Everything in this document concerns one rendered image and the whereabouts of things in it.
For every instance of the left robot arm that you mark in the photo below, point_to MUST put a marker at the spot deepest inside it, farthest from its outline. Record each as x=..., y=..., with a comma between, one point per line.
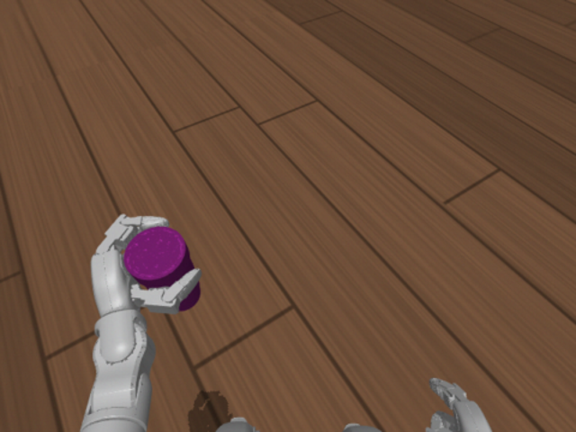
x=123, y=355

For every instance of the right robot hand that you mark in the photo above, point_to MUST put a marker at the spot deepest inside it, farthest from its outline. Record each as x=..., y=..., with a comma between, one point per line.
x=468, y=416

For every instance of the left robot hand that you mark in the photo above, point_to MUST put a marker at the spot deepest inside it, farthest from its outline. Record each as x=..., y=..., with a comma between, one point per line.
x=116, y=289

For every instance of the cup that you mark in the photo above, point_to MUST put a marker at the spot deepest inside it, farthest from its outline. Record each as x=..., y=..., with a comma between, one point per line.
x=158, y=257

